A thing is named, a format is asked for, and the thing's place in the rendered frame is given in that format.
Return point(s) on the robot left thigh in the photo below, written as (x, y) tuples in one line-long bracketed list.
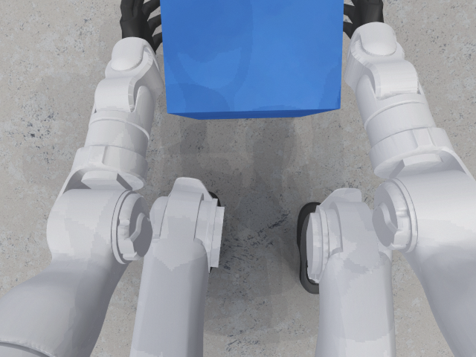
[(170, 314)]

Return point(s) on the right robot forearm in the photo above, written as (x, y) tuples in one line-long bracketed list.
[(394, 111)]

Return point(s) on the robot right upper arm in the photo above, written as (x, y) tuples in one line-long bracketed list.
[(431, 219)]

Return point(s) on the carton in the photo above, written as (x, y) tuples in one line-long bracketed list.
[(232, 59)]

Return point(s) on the robot right hand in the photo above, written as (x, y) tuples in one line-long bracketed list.
[(363, 12)]

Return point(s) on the robot left shin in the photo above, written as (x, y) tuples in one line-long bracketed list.
[(156, 214)]

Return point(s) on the robot left hand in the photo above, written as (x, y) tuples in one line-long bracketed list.
[(133, 22)]

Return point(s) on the left robot forearm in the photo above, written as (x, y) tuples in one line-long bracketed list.
[(114, 154)]

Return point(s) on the robot left upper arm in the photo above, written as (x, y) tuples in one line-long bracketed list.
[(93, 235)]

